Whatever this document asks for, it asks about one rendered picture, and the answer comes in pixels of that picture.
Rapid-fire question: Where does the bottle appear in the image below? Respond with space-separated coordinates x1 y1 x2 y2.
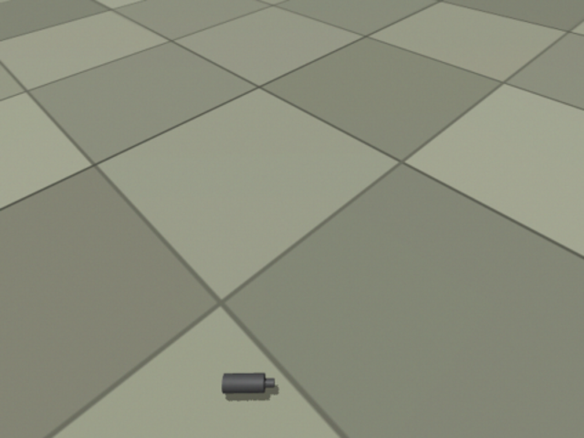
222 373 275 393

